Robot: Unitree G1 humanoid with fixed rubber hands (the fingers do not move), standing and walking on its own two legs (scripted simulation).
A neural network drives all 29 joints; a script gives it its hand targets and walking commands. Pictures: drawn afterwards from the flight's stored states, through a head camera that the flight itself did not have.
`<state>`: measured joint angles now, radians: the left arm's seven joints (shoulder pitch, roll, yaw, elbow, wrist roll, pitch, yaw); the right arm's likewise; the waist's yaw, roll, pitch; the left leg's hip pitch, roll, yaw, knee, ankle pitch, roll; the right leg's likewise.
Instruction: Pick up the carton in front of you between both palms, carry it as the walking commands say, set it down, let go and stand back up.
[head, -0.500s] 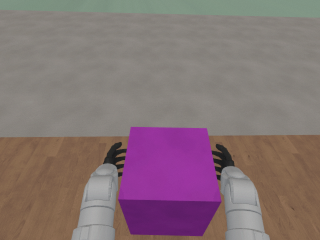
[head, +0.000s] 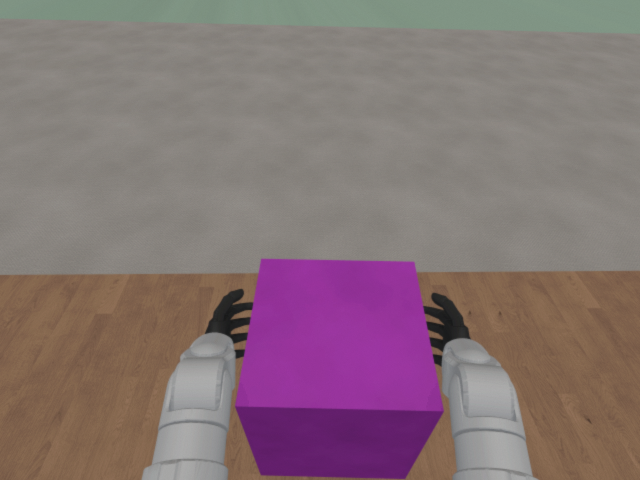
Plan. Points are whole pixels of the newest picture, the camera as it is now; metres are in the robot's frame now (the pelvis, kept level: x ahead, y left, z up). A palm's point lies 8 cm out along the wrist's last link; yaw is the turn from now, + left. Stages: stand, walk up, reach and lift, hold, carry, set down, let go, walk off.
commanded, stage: hold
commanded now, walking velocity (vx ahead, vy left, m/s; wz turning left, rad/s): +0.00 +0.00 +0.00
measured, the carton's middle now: (335, 371) +0.29 +0.00 -0.03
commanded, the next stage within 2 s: carry in 0.32 s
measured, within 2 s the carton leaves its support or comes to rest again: neither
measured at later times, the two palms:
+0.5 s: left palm (217, 327) +0.30 +0.15 +0.05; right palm (449, 333) +0.30 -0.14 +0.06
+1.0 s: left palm (240, 216) +0.50 +0.16 +0.08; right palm (422, 214) +0.51 -0.14 +0.09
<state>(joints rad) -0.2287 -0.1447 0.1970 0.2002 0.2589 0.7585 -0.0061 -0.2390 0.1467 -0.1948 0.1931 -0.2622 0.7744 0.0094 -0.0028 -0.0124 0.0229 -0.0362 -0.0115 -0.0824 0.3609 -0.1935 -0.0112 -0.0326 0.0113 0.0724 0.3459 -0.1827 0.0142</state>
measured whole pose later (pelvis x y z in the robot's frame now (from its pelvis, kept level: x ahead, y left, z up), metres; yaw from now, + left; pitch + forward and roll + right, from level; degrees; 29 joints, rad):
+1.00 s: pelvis +0.24 +0.00 +0.00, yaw +0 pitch +6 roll +0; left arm -0.16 -0.13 0.11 -0.34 0.10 1.22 0.10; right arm -0.18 0.14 -0.12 -0.33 -0.08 1.23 -0.10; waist 0.02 -0.03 -0.13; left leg -0.58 0.08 0.12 0.90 -0.28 0.00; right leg -0.11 -0.02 -0.19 0.28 -0.28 -0.03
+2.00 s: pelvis +0.90 +0.03 -0.01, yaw +0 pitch +5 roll +0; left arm -0.64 -0.02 0.20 0.03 0.04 1.17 0.13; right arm -0.64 0.01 -0.20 0.00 -0.08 1.20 -0.11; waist 0.04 0.00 0.01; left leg -0.75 0.08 0.04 1.02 -0.22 0.07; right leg -0.24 0.01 -0.19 0.50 -0.34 -0.09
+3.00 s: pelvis +1.65 +0.07 -0.16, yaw +1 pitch +6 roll -1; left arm -0.49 -0.05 0.19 -0.01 0.02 1.07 0.14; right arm -0.48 0.08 -0.21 -0.05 -0.07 1.09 -0.13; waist 0.05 -0.02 0.05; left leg -0.63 0.00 0.12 0.54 0.00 0.07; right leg -0.15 0.05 -0.10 0.65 -0.52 -0.07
